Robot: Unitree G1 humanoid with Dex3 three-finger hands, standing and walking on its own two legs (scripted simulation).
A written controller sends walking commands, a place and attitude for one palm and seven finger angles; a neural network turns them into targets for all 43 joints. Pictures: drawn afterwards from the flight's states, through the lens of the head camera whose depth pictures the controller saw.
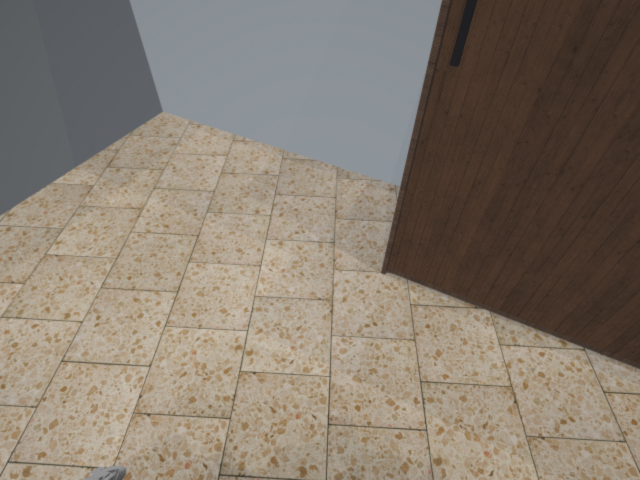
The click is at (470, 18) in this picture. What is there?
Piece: wardrobe's sliding door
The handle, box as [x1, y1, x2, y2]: [450, 0, 476, 66]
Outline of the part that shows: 476,0 466,1 450,65 457,66 459,62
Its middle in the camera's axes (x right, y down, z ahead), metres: +0.32 -0.51 +0.79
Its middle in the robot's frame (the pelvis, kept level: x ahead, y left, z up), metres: +0.97 -0.26 +0.25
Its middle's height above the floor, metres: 1.02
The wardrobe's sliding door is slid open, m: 0.00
